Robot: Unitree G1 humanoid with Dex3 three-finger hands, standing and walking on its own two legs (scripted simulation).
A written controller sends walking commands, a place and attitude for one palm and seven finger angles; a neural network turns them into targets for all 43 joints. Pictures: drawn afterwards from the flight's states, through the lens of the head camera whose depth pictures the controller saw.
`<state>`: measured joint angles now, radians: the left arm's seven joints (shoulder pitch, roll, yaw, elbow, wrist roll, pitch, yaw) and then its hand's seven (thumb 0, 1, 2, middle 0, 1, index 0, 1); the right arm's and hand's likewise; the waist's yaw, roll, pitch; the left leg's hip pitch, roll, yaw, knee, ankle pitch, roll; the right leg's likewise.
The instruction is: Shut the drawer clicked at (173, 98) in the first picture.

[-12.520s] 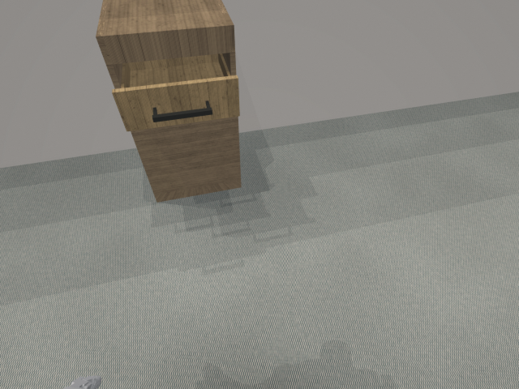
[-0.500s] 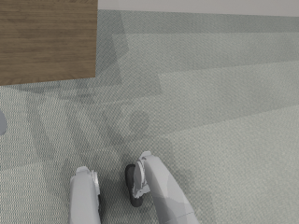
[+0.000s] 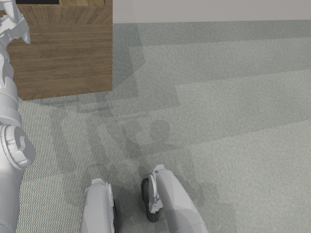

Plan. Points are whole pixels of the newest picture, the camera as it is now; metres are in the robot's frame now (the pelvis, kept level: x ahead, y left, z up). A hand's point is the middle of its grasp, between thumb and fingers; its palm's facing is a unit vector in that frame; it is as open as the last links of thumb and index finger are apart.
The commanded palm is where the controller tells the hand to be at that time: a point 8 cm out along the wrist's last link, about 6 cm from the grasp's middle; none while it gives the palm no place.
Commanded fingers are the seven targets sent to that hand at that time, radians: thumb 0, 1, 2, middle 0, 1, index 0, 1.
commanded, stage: pull the fist back off the drawer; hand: left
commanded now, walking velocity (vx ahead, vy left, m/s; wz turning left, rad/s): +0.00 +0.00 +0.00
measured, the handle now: out of the picture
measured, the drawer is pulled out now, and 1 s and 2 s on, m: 0.00 0.00 0.00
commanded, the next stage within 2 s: draw the hand back to the body in 0.08 s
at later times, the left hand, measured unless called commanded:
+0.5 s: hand out of the picture +0.47 +0.22 +0.11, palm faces +0.13 -0.99 -0.03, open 3.3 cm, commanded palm +0.44 +0.26 +0.13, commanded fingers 0.00 0.90 0.90 -1.40 -1.60 -1.40 -1.60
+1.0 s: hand out of the picture +0.33 +0.24 +0.22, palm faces +0.33 -0.91 -0.26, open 3.2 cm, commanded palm +0.28 +0.28 +0.25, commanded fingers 0.00 0.90 0.90 -1.40 -1.60 -1.40 -1.60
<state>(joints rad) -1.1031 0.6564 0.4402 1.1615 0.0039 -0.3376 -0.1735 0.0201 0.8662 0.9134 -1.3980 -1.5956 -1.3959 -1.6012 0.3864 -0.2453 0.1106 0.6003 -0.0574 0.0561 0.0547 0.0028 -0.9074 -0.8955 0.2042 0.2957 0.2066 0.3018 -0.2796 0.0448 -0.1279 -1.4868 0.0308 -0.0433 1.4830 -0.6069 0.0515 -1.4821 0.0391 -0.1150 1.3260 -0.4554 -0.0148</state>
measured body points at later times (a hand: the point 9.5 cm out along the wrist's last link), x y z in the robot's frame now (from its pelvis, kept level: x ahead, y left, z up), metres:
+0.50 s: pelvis +0.05 +0.00 +0.08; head +0.19 +0.03 +0.51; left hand +0.46 +0.27 +0.11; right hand +0.13 -0.25 -0.04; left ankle +0.02 +0.09 -0.57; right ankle +0.08 -0.12 -0.57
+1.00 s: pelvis +0.07 +0.00 +0.15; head +0.08 -0.01 +0.60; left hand +0.31 +0.29 +0.24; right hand +0.27 -0.21 +0.07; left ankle +0.02 +0.09 -0.58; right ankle +0.08 -0.12 -0.57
